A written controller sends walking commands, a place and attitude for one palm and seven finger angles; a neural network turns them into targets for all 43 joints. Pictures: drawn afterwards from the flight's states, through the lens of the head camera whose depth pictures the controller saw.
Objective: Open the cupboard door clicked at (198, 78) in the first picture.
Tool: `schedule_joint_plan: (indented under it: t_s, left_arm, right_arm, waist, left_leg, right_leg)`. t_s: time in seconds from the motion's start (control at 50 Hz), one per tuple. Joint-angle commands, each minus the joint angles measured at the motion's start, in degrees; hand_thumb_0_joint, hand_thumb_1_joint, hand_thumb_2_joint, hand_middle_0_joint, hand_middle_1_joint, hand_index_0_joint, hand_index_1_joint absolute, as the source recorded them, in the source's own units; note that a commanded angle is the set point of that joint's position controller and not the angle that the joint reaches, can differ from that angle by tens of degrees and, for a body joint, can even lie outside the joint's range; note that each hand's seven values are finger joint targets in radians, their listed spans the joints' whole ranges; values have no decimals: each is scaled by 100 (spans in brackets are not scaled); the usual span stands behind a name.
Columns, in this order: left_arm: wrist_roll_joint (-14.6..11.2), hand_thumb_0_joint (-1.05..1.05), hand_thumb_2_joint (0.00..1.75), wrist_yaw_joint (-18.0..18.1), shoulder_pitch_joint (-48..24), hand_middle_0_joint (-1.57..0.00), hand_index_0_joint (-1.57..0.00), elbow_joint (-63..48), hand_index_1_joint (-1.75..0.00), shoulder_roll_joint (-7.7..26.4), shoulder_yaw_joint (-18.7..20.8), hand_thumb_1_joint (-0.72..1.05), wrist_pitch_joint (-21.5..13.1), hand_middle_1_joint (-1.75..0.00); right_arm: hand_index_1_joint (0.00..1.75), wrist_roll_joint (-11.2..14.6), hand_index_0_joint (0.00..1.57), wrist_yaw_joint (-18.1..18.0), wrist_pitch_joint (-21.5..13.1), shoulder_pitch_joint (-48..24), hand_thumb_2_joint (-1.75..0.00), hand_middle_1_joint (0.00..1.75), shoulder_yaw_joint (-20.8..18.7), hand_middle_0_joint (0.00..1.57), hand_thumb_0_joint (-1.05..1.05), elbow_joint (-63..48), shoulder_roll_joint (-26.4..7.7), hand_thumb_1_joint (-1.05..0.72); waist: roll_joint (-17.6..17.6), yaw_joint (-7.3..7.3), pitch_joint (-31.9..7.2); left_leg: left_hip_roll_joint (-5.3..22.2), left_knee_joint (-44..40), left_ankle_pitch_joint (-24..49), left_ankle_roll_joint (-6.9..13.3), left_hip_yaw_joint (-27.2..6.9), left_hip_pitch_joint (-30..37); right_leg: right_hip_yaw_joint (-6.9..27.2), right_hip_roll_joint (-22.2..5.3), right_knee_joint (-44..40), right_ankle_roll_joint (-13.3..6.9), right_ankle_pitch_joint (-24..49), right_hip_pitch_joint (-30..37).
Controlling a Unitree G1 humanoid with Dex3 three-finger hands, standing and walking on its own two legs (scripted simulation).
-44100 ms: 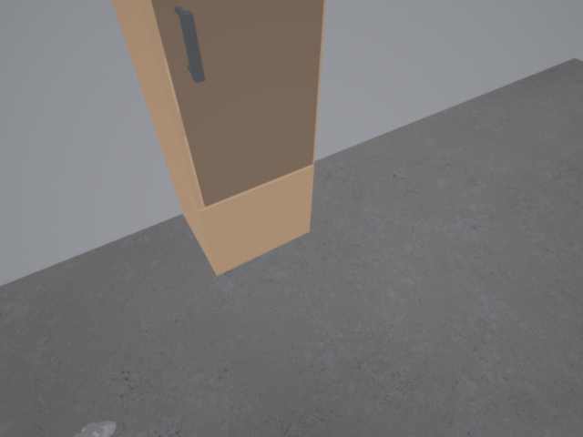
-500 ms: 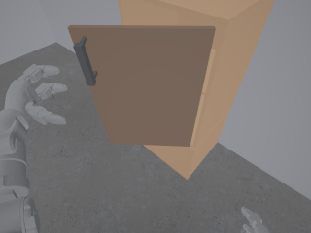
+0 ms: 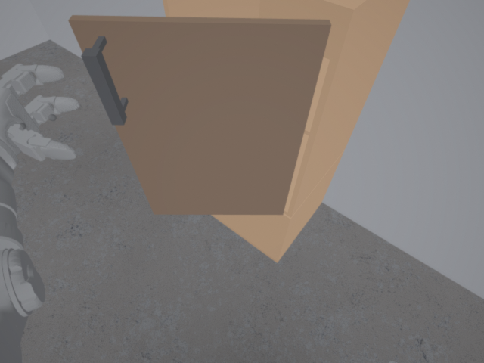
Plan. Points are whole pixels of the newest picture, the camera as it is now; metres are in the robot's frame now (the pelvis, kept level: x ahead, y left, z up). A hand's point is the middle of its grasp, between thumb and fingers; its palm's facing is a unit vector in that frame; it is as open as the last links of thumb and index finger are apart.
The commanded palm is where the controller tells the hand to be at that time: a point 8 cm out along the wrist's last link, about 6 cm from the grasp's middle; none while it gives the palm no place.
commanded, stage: move the hooked fingers beside the handle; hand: left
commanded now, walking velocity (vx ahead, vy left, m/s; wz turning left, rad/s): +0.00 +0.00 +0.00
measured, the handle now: (110, 82) +0.54 +0.23 +0.16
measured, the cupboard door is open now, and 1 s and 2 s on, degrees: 38 38 38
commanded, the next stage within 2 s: slide the fingers in behind the handle in 1.24 s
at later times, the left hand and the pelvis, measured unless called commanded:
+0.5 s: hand (61, 92) +0.50 +0.29 +0.18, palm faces +0.01 -1.00 -0.01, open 14.0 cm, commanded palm +0.48 +0.34 +0.16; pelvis +0.01 +0.01 -0.01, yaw +0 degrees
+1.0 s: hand (56, 99) +0.49 +0.30 +0.17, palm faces +0.00 -1.00 +0.00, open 14.0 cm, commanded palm +0.47 +0.34 +0.16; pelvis +0.02 +0.01 -0.01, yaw +0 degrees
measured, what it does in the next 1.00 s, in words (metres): stands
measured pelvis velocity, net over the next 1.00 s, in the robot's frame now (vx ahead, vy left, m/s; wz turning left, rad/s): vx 0.02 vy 0.01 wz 0.00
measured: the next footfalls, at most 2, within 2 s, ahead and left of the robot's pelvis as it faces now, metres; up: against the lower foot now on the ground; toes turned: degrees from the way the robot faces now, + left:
none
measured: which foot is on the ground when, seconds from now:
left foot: down 0.00-1.00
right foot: down 0.00-1.00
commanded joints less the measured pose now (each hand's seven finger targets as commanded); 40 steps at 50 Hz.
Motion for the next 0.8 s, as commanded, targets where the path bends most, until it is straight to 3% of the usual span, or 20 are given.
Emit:
schedule_joint_plan:
  t_s: [0.0,0.02,0.04,0.08,0.12,0.18,0.24,0.28,0.32,0.38,0.42,0.46,0.5,0.56,0.58,0.62,0.68,0.7,0.76,0.78]
  left_arm:
    - [-34,0,30,19,-2567,-30,-30,-935,-120,2179,461,-50,-388,-120]
    - [-5,0,30,27,-2568,-30,-30,-950,-120,2355,579,-50,-429,-120]
    - [12,0,30,3,-2594,-30,-30,-870,-120,2175,418,-50,-445,-120]
    - [13,0,30,-22,-2948,-30,-30,-795,-120,2181,330,-50,-527,-120]
    - [41,0,30,-53,-3011,-30,-30,-785,-120,2243,392,-50,-588,-120]
    - [38,0,30,-79,-3250,-30,-30,-621,-120,2037,161,-50,-614,-120]
    - [121,0,30,-59,-3266,-30,-30,-191,-120,2262,321,-50,-560,-120]
    - [164,0,30,-37,-3518,-30,-30,-192,-120,2195,178,-50,-594,-120]
    - [258,0,30,-9,-3656,-30,-30,-62,-120,2513,315,-50,-610,-120]
    - [326,0,30,20,-4052,-30,-30,96,-120,2424,146,-50,-681,-120]
    - [350,0,30,11,-3987,-30,-30,169,-120,2846,459,-50,-732,-120]
    - [383,0,30,-38,-3933,-30,-30,180,-120,2682,313,-50,-749,-120]
    - [327,0,30,-96,-3639,-30,-30,211,-120,2651,370,-50,-760,-120]
    - [294,0,30,-178,-3305,-30,-30,223,-120,2750,499,-50,-673,-120]
    - [230,0,30,-199,-3246,-30,-30,104,-120,2669,458,-50,-674,-120]
    - [250,0,30,-196,-3185,-30,-30,-29,-120,3113,822,-50,-665,-120]
    - [165,0,30,-209,-3222,-30,-30,-424,-120,2815,651,-50,-723,-120]
    - [162,0,30,-208,-3241,-30,-30,-543,-120,2961,789,-50,-735,-120]
    - [132,0,30,-249,-3162,-30,-30,-558,-120,2762,679,-50,-700,-120]
    - [91,0,30,-271,-3356,-30,-30,-697,-120,2511,424,-50,-694,-120]
  right_arm:
    - [30,-47,20,-52,-93,469,-90,30,-373,20,0,-545,-943,-90]
    - [30,-52,20,-47,-47,500,-90,30,-380,20,0,-560,-954,-90]
    - [30,-55,20,-38,-21,507,-90,30,-372,20,0,-581,-939,-90]
    - [30,-70,20,-42,65,613,-90,30,-386,20,0,-510,-957,-90]
    - [30,-82,20,-33,103,680,-90,30,-403,20,0,-489,-952,-90]
    - [30,-104,20,-35,196,788,-90,30,-409,20,0,-415,-959,-90]
    - [30,-126,20,-30,277,877,-90,30,-399,20,0,-352,-994,-90]
    - [30,-138,20,-33,336,914,-90,30,-396,20,0,-348,-994,-90]
    - [30,-139,20,-32,410,1008,-90,30,-387,20,0,-332,-1025,-90]
    - [30,-163,20,-46,487,1096,-90,30,-387,20,0,-276,-1030,-90]
    - [30,-174,20,-43,543,1179,-90,30,-387,20,0,-299,-1073,-90]
    - [30,-189,20,-17,598,1191,-90,30,-387,20,0,-325,-1035,-90]
    - [30,-192,20,19,667,1234,-90,30,-403,20,0,-380,-1039,-90]
    - [30,-182,20,65,783,1216,-90,30,-425,20,0,-475,-1042,-90]
    - [30,-179,20,71,816,1195,-90,30,-424,20,0,-538,-1041,-90]
    - [30,-181,20,97,881,1220,-90,30,-446,20,0,-545,-1060,-90]
    - [30,-169,20,129,921,1171,-90,30,-464,20,0,-626,-1017,-90]
    - [30,-167,20,137,933,1193,-90,30,-475,20,0,-596,-1023,-90]
    - [30,-160,20,155,923,1162,-90,30,-484,20,0,-575,-988,-90]
    - [30,-150,20,145,927,1124,-90,30,-468,20,0,-570,-979,-90]
  waist:
    - [354,17,-1961]
    - [337,51,-2058]
    - [380,1,-2061]
    - [386,-109,-1972]
    - [602,-93,-2176]
    - [640,-226,-2141]
    - [549,-213,-2029]
    - [654,-293,-2020]
    - [498,-328,-2143]
    - [704,-479,-2058]
    - [613,-397,-2364]
    - [800,-394,-2421]
    - [712,-317,-2565]
    - [548,-238,-2430]
    - [720,-212,-2466]
    - [677,-142,-2530]
    - [787,-200,-2602]
    - [861,-175,-2705]
    - [945,-217,-2636]
    - [1207,-291,-2568]
  left_leg:
    - [145,-232,2621,-184,-357,224]
    - [152,-227,2698,-198,-385,200]
    - [148,-211,2686,-193,-364,200]
    - [192,-165,2811,-228,-375,255]
    - [193,-122,3011,-267,-438,475]
    - [244,-76,3228,-325,-469,600]
    - [222,-84,2881,-311,-506,359]
    - [237,-44,3023,-319,-495,371]
    - [237,-14,3011,-311,-528,271]
    - [253,36,2866,-321,-543,282]
    - [249,81,3001,-322,-572,268]
    - [245,112,3144,-352,-558,275]
    - [286,161,3594,-385,-577,425]
    - [250,171,3428,-305,-490,113]
    - [259,179,3635,-326,-468,199]
    - [256,210,3710,-329,-491,186]
    - [279,239,3904,-319,-465,383]
    - [286,257,4032,-325,-493,499]
    - [295,289,4051,-324,-497,613]
    - [310,298,4236,-379,-513,754]
  right_leg:
    - [309,-21,49,-105,1848,1361]
    - [298,-16,84,-106,1883,1411]
    - [309,-15,88,-96,1869,1345]
    - [283,-6,77,-103,1865,1176]
    - [286,22,86,-95,1807,1058]
    - [238,38,74,-97,1744,800]
    - [234,45,62,-92,1520,693]
    - [242,40,81,-106,1619,642]
    - [252,55,109,-80,1648,698]
    - [245,53,107,-93,1517,471]
    - [272,70,154,-79,1612,622]
    - [253,70,183,-79,1696,615]
    - [245,109,218,-83,1875,651]
    - [261,100,225,-60,2024,799]
    - [250,105,260,-98,2126,805]
    - [266,120,265,-75,2170,867]
    - [250,140,279,-86,2273,826]
    - [261,153,276,-70,2298,829]
    - [247,158,246,-60,2199,679]
    - [222,164,248,-92,2182,529]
